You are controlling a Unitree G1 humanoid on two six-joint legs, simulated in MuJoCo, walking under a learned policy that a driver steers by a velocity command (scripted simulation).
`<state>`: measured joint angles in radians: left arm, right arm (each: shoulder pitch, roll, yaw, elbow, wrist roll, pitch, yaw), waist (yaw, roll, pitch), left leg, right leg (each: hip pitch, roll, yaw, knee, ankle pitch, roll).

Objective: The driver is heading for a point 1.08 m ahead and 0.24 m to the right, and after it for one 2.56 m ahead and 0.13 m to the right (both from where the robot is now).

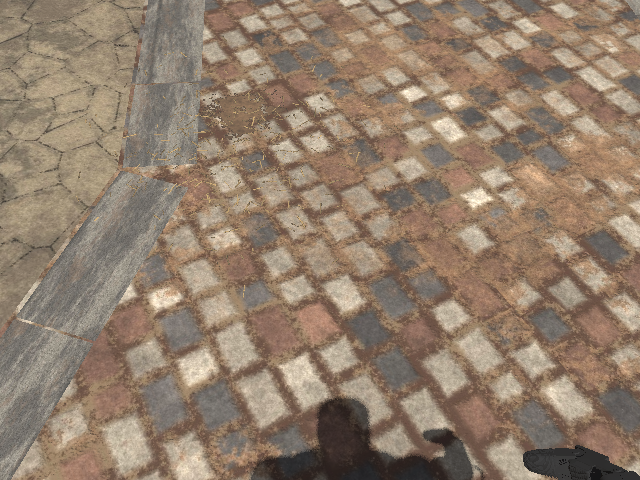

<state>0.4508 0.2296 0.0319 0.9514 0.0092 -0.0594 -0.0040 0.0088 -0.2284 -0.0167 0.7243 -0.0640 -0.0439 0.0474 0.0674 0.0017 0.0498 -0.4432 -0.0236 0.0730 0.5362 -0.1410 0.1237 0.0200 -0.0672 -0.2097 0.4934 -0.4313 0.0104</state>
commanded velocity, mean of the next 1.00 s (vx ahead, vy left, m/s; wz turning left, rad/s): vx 0.50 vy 0.00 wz -0.05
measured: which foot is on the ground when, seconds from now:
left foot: down 0.00-0.54, up 0.56-1.00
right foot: down 0.00-0.00, up 0.02-0.50, down 0.52-1.00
